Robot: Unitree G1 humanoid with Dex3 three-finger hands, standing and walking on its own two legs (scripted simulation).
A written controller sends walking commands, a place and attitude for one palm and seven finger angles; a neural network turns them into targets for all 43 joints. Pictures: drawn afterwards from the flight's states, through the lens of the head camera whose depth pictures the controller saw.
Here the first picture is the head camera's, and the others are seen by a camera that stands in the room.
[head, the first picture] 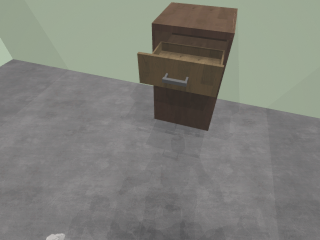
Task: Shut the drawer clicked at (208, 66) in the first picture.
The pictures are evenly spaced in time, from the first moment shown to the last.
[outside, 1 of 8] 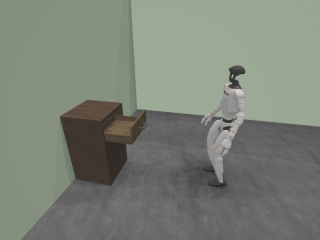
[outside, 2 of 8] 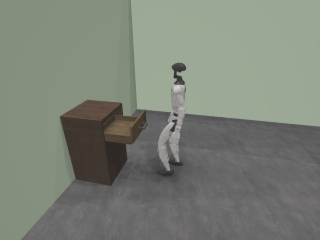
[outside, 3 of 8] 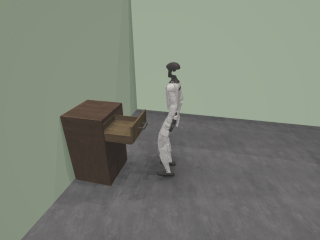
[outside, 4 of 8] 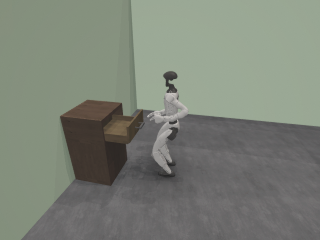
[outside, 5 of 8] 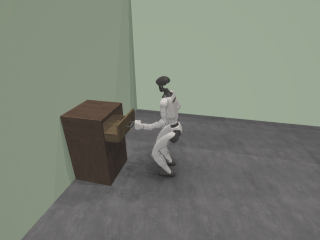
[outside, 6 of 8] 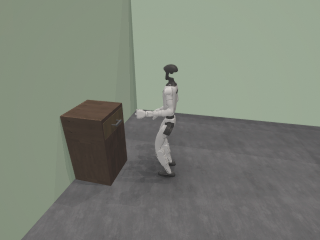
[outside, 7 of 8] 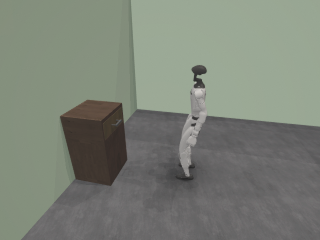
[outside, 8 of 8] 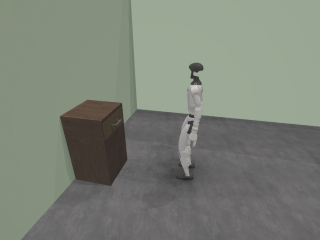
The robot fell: no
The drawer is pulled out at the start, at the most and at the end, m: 0.30 0.30 0.00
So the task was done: yes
